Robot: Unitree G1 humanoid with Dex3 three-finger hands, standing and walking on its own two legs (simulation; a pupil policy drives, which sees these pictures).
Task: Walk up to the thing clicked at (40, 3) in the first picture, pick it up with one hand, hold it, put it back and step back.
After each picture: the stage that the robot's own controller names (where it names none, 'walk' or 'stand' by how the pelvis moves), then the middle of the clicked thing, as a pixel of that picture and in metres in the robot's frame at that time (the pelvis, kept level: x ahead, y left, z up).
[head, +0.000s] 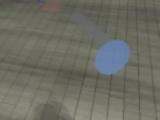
stand; out of the picture +2.28 +0.70 -0.65
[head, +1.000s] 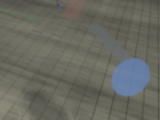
walk; (59, 2) +2.19 +0.33 -0.63
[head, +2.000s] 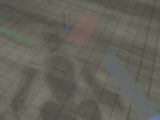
walk; (66, 21) +1.55 +0.17 -0.65
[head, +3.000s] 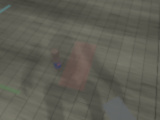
walk; (56, 59) +0.97 +0.25 -0.64
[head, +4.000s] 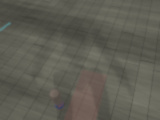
walk; (57, 100) +0.55 +0.25 -0.63
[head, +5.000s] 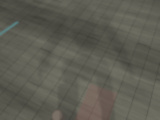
stand; out of the picture +0.36 +0.22 -0.63
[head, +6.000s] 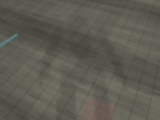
stand; out of the picture +0.34 +0.20 -0.65
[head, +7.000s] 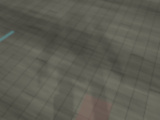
stand; out of the picture +0.34 +0.21 -0.66
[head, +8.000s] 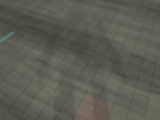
stand; out of the picture +0.33 +0.22 -0.66
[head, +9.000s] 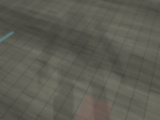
stand; out of the picture +0.32 +0.22 -0.66
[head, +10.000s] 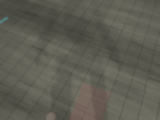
go down; out of the picture +0.34 +0.22 -0.64
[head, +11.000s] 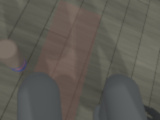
go down; (14, 59) +0.39 +0.28 -0.22
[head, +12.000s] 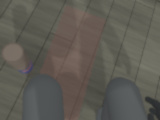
close in; (20, 61) +0.39 +0.28 -0.24
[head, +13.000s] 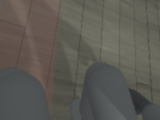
close in; out of the picture +0.35 +0.32 -0.15
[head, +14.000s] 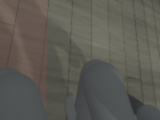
close; out of the picture +0.37 +0.32 -0.15
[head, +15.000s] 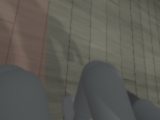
lift; out of the picture +0.35 +0.32 -0.15
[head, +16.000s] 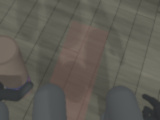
lift; (13, 74) +0.32 +0.23 +0.01
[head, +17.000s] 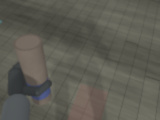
hold; (36, 74) +0.34 +0.17 +0.06
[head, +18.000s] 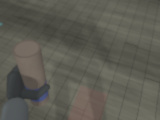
hold; (34, 77) +0.33 +0.18 +0.05
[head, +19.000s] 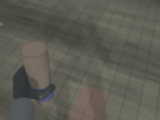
crouch; (40, 77) +0.33 +0.16 +0.05
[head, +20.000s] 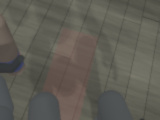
crouch; (5, 50) +0.41 +0.25 -0.03
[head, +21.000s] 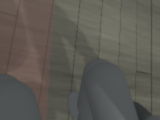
lower; out of the picture +0.39 +0.34 -0.16
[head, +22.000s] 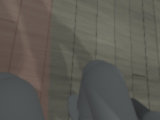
lower; out of the picture +0.39 +0.34 -0.13
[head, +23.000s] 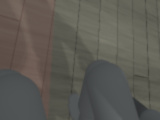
lower; out of the picture +0.37 +0.34 -0.15
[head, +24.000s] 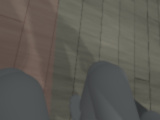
lower; out of the picture +0.36 +0.32 -0.15
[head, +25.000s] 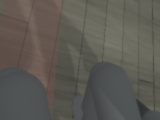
loosen; out of the picture +0.35 +0.31 -0.14
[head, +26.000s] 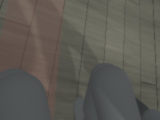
withdraw; out of the picture +0.34 +0.31 -0.16
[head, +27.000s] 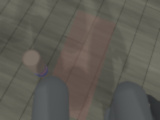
walk; (37, 66) +0.39 +0.26 -0.28
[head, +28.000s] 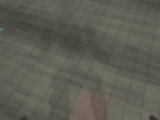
stand; out of the picture +0.32 +0.21 -0.59
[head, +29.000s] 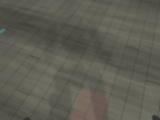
stand; out of the picture +0.33 +0.23 -0.60
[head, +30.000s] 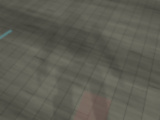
stand; out of the picture +0.33 +0.22 -0.63
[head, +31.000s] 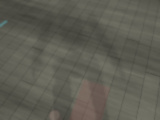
walk; out of the picture +0.37 +0.21 -0.64
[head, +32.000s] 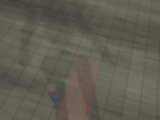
walk; (53, 93) +0.50 +0.23 -0.63
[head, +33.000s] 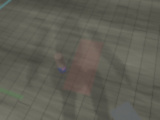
walk; (60, 64) +0.80 +0.27 -0.63
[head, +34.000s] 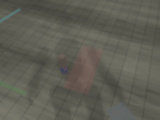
stand; (63, 64) +0.96 +0.23 -0.65
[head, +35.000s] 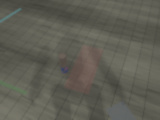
stand; (63, 64) +0.96 +0.22 -0.66
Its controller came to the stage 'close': yes
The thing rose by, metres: 0.70
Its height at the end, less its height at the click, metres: +0.00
